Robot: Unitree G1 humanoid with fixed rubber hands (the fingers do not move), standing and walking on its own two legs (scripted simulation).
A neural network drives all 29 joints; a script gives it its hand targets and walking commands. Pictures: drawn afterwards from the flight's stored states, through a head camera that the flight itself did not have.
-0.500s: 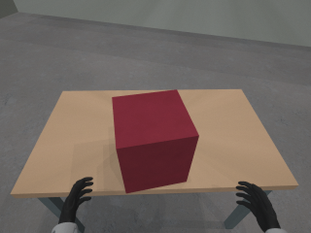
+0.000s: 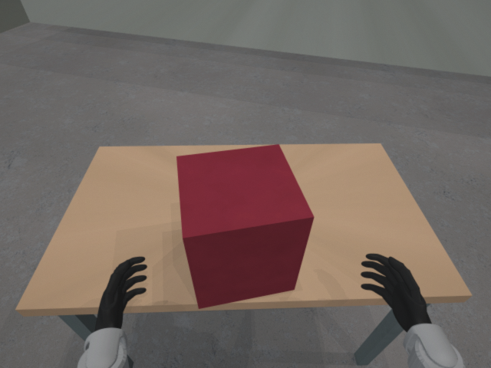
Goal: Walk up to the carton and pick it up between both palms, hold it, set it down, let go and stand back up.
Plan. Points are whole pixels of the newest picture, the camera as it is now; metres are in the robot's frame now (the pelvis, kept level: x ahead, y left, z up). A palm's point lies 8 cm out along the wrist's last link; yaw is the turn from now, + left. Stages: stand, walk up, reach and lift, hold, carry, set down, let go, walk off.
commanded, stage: reach and lift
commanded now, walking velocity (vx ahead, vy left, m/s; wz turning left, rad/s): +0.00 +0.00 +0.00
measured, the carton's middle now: (238, 226) +0.41 +0.03 -0.02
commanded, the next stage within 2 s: none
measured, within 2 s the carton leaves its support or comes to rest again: neither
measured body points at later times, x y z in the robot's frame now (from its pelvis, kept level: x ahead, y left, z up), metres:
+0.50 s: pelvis +0.01 +0.00 +0.00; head +0.00 +0.00 +0.45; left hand +0.28 +0.21 +0.08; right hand +0.31 -0.24 +0.08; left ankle +0.03 +0.12 -0.74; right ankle -0.03 -0.12 -0.74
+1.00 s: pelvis +0.00 +0.00 +0.00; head -0.02 +0.00 +0.45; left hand +0.35 +0.20 +0.14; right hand +0.38 -0.23 +0.15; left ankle +0.03 +0.12 -0.74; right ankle -0.03 -0.12 -0.74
